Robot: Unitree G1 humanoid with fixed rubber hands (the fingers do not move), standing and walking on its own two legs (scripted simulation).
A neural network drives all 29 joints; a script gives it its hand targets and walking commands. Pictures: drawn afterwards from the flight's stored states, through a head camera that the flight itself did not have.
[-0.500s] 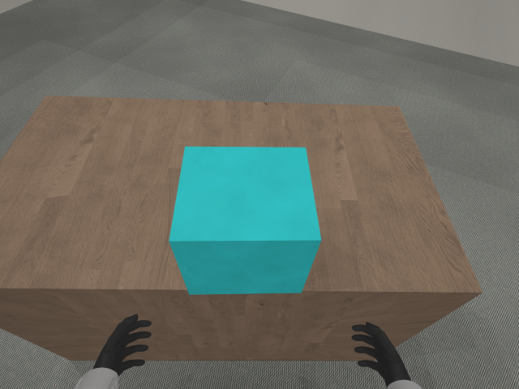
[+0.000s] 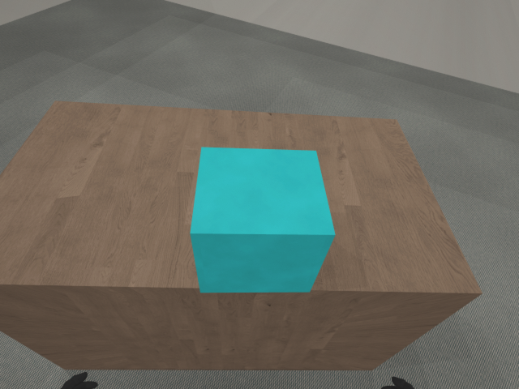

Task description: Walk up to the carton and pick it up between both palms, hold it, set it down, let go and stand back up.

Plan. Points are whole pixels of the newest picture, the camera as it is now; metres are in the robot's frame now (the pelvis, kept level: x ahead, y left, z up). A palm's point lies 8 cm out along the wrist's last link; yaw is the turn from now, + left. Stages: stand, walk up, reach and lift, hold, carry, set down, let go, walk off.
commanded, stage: stand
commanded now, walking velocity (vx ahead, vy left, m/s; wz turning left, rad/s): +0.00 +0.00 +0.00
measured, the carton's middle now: (257, 222) +0.40 +0.01 -0.01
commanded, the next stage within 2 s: none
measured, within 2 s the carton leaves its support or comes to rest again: neither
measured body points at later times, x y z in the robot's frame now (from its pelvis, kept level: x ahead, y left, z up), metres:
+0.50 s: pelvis -0.01 +0.00 +0.00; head -0.02 +0.02 +0.45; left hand +0.07 +0.30 -0.12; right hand +0.08 -0.26 -0.12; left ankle +0.03 +0.14 -0.74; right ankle -0.01 -0.15 -0.74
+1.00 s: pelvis -0.02 +0.00 +0.00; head -0.03 +0.02 +0.45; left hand +0.06 +0.30 -0.13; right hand +0.07 -0.26 -0.12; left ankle +0.03 +0.14 -0.74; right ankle -0.01 -0.15 -0.74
